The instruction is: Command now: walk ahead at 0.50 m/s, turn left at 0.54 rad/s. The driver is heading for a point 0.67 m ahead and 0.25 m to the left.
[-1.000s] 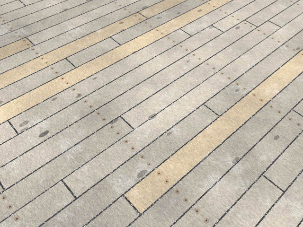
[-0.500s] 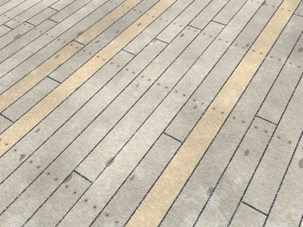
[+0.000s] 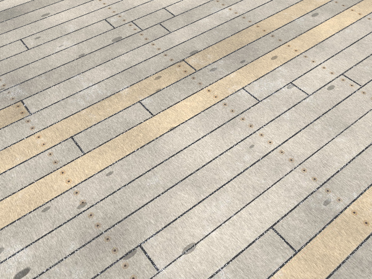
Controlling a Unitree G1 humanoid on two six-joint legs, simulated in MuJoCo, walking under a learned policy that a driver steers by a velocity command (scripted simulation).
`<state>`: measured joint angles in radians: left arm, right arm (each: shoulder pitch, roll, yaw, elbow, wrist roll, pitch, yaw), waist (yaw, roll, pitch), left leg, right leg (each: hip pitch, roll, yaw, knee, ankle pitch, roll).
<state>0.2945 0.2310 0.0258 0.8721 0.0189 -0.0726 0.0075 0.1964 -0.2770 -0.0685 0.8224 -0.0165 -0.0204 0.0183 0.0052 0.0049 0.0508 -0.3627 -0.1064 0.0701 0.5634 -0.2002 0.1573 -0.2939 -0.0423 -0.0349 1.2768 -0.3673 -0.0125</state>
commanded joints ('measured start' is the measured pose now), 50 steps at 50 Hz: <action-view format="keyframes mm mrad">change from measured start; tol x32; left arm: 1 8 102 18 -113 20 -3 -6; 14 -334 106 3 -244 11 23 -31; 21 116 328 65 -179 50 -12 18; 50 -44 175 44 -206 3 7 -15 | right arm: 1 96 -132 -35 -12 20 -9 -18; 22 275 -98 -12 -123 12 -35 -12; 42 -236 -39 23 -243 -26 17 70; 50 201 -264 -67 -135 2 14 -6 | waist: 1 22 2 -48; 18 -3 89 -59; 22 19 -315 -301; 50 -127 70 -256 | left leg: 1 255 273 -373 -298 361 144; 17 267 237 -454 -215 349 31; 23 -300 64 -195 693 -253 -69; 46 76 1 83 -6 -69 20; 49 711 465 -868 -254 -80 242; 50 641 429 -682 -254 58 220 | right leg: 1 -303 -51 69 -31 47 18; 14 -332 -7 48 -609 293 71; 19 119 55 53 -809 210 6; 22 481 -415 854 -1045 -250 -175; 38 242 -206 -75 -1120 447 -116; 46 351 -227 -217 -627 1063 -70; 48 -257 -71 -219 -11 52 20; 50 -507 -14 57 156 -78 28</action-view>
